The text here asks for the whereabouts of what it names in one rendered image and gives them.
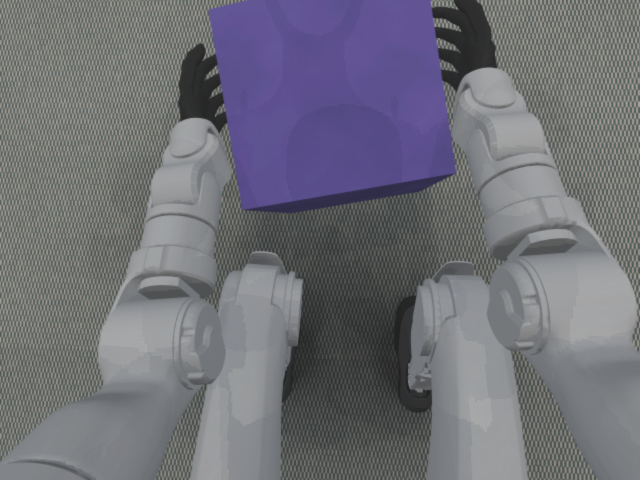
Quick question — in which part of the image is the carton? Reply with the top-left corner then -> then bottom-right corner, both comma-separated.
208,0 -> 456,213

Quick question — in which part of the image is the right robot forearm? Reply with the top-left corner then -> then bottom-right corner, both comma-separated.
451,68 -> 637,329

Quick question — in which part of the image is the right robot thigh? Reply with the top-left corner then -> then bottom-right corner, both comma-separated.
413,275 -> 528,480

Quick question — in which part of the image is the robot left upper arm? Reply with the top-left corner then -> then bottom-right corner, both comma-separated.
0,296 -> 226,480

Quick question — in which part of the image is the robot left hand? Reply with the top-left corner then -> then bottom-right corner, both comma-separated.
178,43 -> 227,134

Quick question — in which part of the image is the left robot shin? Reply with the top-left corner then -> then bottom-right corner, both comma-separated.
218,251 -> 292,376

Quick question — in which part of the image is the left robot forearm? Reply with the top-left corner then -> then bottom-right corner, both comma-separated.
98,118 -> 232,377

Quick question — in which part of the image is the robot right upper arm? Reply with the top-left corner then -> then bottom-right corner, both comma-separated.
487,251 -> 640,480

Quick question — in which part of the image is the robot right hand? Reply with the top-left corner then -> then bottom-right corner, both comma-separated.
432,0 -> 497,92

